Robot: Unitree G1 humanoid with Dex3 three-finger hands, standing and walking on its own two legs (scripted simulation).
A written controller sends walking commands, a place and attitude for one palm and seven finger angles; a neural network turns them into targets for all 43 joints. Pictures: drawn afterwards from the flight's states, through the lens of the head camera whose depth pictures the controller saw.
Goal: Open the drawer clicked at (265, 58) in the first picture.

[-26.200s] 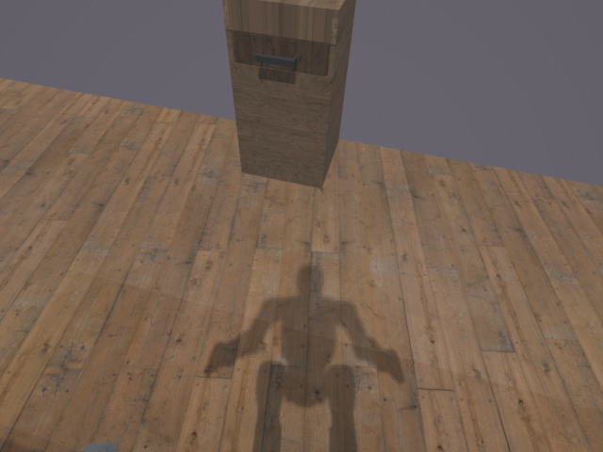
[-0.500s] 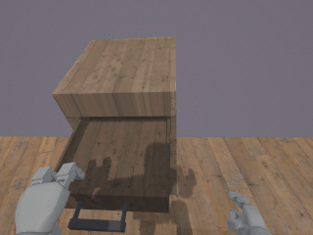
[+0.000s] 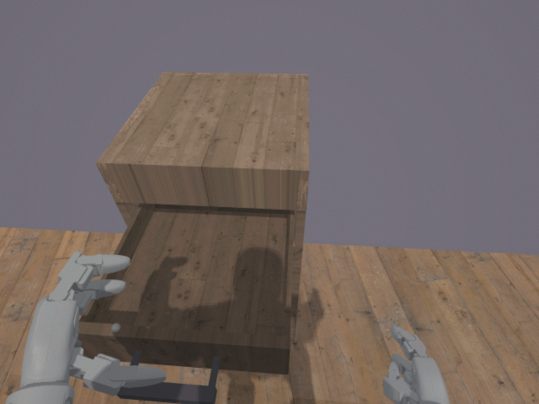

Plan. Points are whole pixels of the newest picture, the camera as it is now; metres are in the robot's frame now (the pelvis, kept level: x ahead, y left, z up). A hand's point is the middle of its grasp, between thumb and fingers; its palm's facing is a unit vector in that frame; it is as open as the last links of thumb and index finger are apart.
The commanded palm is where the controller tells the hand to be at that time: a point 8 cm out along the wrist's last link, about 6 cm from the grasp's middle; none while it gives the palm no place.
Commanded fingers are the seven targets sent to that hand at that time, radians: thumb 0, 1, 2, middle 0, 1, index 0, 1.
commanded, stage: draw the hand back to the body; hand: left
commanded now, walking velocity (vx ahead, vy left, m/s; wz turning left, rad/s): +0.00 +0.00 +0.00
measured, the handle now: (171, 376) +0.19 +0.19 -0.11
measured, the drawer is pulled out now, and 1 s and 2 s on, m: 0.30 0.30 0.30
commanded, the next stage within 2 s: step back with the hand held close in 0.80 s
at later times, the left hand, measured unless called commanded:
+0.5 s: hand (85, 284) +0.20 +0.23 +0.17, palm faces +0.39 -0.82 -0.42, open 9.5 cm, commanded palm +0.15 +0.27 +0.19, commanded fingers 0.00 0.76 0.84 -0.21 -0.39 -0.21 -0.39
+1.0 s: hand (87, 279) +0.20 +0.22 +0.17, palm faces +0.39 -0.81 -0.45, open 7.4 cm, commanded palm +0.13 +0.26 +0.19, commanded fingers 0.00 0.90 0.90 -0.20 -0.30 -0.20 -0.30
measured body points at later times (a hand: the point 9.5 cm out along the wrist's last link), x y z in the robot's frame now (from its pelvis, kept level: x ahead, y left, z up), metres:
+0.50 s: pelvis +0.02 -0.01 +0.01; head +0.01 -0.03 +0.46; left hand +0.17 +0.27 +0.19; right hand +0.22 -0.22 -0.06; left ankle +0.00 +0.11 -0.73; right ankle -0.05 -0.12 -0.73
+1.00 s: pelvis +0.01 -0.02 +0.01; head +0.01 -0.04 +0.46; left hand +0.17 +0.26 +0.20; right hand +0.21 -0.24 -0.07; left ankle +0.00 +0.11 -0.73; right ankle -0.05 -0.12 -0.73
